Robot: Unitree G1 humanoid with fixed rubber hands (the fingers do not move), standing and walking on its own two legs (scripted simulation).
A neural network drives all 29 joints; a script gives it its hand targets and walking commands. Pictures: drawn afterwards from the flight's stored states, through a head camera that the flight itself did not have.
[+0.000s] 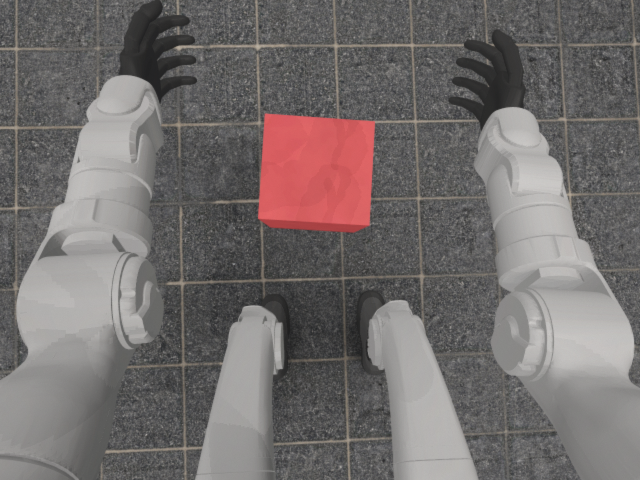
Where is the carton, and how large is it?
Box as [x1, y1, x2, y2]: [258, 114, 374, 232]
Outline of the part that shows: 265,114 258,218 270,227 353,232 368,225 374,121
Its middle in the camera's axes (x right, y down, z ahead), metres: -0.01 -0.12 +0.85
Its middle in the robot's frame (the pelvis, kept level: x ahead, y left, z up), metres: +0.50 +0.00 -0.51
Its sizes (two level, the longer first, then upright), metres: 0.210 0.200 0.250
